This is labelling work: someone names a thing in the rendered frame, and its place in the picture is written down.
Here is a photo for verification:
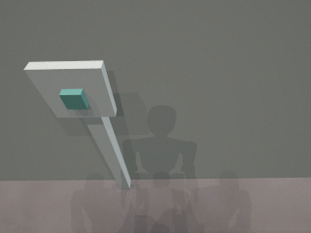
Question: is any panel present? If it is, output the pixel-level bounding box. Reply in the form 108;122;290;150
24;60;131;190

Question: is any button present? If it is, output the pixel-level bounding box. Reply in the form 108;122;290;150
59;88;89;110

